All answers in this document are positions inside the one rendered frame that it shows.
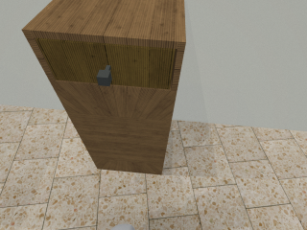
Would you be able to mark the drawer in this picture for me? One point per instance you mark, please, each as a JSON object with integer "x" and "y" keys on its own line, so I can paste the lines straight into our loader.
{"x": 130, "y": 65}

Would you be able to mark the handle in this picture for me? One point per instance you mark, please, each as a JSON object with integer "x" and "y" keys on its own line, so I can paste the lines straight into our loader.
{"x": 104, "y": 77}

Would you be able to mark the cabinet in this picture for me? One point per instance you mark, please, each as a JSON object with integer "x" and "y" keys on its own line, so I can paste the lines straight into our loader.
{"x": 124, "y": 128}

